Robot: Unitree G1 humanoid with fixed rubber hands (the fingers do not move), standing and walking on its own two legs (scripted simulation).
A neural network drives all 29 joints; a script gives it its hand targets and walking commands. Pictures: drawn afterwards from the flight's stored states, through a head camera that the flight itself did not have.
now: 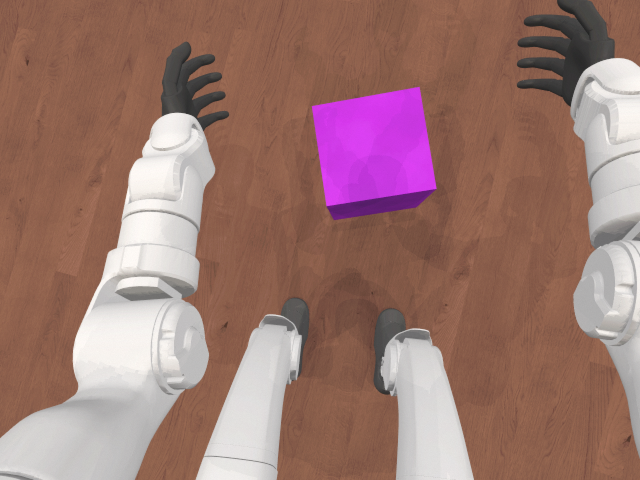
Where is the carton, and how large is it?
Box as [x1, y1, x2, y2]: [312, 87, 436, 219]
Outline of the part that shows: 419,87 312,106 326,205 334,219 415,207 436,188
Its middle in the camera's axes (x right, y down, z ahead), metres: +0.11 -0.17 +0.87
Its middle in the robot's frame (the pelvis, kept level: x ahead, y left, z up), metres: +0.57 -0.01 -0.54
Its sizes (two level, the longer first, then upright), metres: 0.210 0.200 0.250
